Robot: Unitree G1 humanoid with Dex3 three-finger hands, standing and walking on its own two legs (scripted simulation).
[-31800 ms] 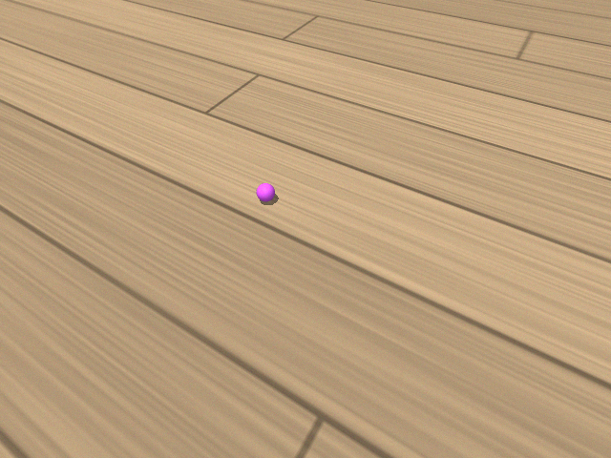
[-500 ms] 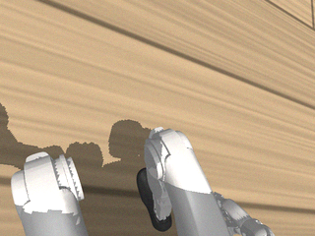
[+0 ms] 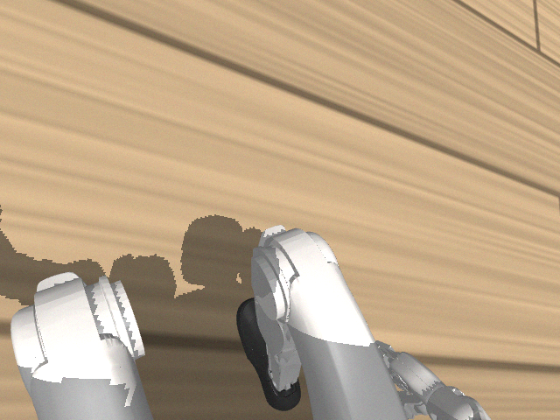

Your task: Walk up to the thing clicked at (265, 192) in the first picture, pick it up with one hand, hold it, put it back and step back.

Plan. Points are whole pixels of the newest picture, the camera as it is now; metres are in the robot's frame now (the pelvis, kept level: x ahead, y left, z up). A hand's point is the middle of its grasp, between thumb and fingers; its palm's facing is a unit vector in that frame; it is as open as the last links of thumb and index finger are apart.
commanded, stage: open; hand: left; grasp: from above
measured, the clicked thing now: out of the picture +0.41 +0.36 -0.25
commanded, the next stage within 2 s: withdraw in 0.54 s
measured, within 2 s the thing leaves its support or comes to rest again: neither
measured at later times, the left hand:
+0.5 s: hand out of the picture +0.39 +0.36 -0.23, palm faces -0.44 -0.18 -0.88, open 13.9 cm
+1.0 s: hand out of the picture +0.41 +0.38 -0.14, palm faces -0.28 -0.09 -0.96, open 14.0 cm
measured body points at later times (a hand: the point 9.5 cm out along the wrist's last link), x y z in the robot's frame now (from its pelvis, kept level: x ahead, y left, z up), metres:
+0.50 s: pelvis +0.00 +0.00 +0.00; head +0.25 +0.13 +0.35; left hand +0.41 +0.36 -0.18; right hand +0.11 -0.26 -0.07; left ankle +0.06 +0.14 -0.26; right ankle +0.10 -0.12 -0.26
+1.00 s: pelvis +0.00 +0.00 +0.01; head +0.22 +0.11 +0.39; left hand +0.42 +0.38 -0.09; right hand +0.12 -0.25 -0.08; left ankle +0.06 +0.14 -0.26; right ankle +0.10 -0.12 -0.26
